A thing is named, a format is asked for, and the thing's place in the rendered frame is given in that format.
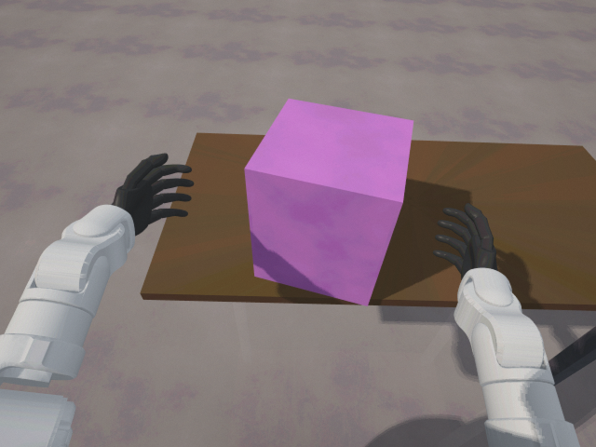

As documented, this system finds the robot left forearm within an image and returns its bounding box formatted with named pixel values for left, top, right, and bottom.
left=0, top=205, right=135, bottom=387

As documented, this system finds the robot right hand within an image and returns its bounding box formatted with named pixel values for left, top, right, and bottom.
left=433, top=203, right=497, bottom=279

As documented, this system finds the robot right forearm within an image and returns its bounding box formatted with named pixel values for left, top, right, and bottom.
left=454, top=268, right=580, bottom=447

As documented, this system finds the robot left upper arm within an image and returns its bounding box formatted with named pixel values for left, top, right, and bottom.
left=0, top=389, right=76, bottom=447

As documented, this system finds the robot left hand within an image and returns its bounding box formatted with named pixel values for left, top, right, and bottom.
left=112, top=153, right=194, bottom=236

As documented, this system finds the table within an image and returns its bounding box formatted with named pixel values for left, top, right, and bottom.
left=141, top=133, right=596, bottom=386

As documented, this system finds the carton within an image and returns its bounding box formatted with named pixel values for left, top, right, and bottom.
left=244, top=99, right=413, bottom=306

